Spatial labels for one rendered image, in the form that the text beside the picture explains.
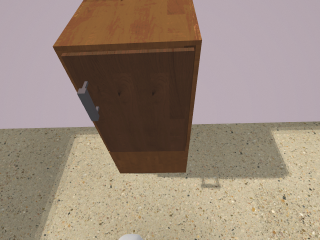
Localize handle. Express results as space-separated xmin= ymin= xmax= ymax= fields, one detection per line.
xmin=77 ymin=81 xmax=100 ymax=121

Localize cupboard door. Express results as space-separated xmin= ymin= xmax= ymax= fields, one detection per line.
xmin=61 ymin=47 xmax=195 ymax=152

